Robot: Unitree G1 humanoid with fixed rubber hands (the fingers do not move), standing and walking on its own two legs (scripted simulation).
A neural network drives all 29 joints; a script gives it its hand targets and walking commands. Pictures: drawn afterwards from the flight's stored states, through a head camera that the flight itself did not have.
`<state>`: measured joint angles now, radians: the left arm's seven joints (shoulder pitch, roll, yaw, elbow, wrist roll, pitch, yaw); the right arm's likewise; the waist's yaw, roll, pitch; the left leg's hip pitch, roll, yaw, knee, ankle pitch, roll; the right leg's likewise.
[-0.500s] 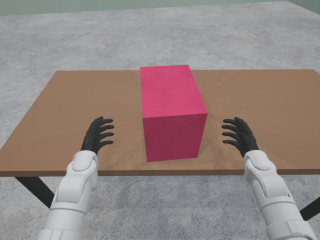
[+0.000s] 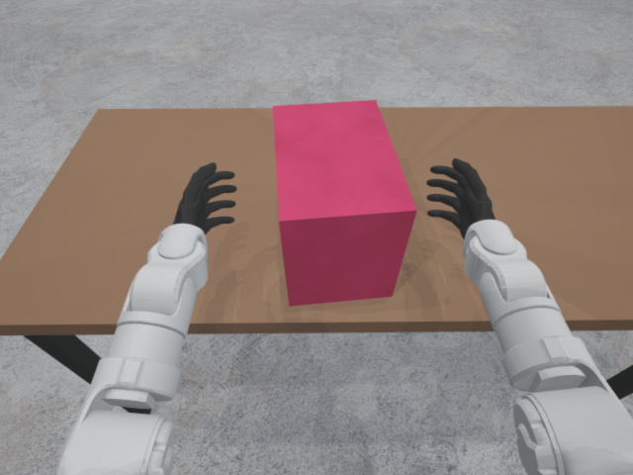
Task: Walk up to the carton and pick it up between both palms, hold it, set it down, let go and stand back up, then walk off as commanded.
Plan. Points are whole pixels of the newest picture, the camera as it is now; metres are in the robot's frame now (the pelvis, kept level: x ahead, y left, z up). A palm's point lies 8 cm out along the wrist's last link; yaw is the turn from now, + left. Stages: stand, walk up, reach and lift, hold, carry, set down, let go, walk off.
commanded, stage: reach and lift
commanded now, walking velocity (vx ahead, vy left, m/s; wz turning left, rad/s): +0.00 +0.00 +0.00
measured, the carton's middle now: (333, 202) +0.53 -0.01 +0.01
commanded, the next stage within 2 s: none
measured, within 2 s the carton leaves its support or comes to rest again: neither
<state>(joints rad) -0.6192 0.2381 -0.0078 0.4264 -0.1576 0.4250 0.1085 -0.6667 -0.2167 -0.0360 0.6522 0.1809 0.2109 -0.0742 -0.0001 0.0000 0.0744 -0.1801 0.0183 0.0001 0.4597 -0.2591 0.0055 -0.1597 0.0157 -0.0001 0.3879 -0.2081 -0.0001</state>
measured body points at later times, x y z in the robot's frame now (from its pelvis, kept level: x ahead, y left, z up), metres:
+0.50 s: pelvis +0.00 +0.00 +0.00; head +0.05 +0.01 +0.45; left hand +0.47 +0.17 +0.14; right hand +0.47 -0.17 +0.14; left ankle -0.01 +0.11 -0.74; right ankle +0.00 -0.13 -0.74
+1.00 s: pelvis +0.02 -0.01 -0.01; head +0.10 +0.00 +0.44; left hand +0.52 +0.15 +0.12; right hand +0.52 -0.17 +0.13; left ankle -0.01 +0.11 -0.74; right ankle +0.00 -0.13 -0.74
